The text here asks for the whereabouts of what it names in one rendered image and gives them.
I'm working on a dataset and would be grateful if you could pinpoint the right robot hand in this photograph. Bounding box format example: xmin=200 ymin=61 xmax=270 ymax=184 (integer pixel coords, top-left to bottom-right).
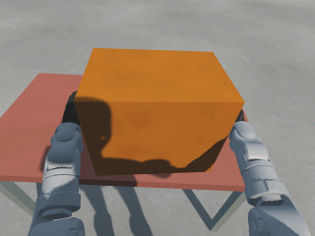
xmin=235 ymin=109 xmax=245 ymax=122

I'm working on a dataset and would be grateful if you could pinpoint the right robot forearm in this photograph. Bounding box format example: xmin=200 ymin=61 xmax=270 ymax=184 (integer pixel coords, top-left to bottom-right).
xmin=228 ymin=121 xmax=311 ymax=236

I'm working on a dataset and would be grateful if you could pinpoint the right robot upper arm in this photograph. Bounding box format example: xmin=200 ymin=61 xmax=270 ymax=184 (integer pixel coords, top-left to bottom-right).
xmin=248 ymin=206 xmax=309 ymax=236

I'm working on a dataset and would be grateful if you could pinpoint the left robot hand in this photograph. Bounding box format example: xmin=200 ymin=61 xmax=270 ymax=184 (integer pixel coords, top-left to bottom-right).
xmin=62 ymin=90 xmax=81 ymax=126

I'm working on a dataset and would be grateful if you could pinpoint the left robot forearm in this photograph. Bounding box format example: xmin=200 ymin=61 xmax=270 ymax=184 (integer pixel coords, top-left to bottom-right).
xmin=28 ymin=122 xmax=84 ymax=236

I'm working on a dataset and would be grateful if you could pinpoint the left robot upper arm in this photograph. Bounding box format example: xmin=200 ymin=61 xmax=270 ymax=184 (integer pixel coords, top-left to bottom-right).
xmin=30 ymin=217 xmax=86 ymax=236

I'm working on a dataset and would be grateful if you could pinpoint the table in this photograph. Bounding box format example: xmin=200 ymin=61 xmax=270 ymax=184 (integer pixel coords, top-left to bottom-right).
xmin=0 ymin=73 xmax=249 ymax=232

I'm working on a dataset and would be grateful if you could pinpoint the carton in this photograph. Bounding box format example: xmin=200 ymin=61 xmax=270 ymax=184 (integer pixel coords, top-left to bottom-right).
xmin=73 ymin=48 xmax=245 ymax=176

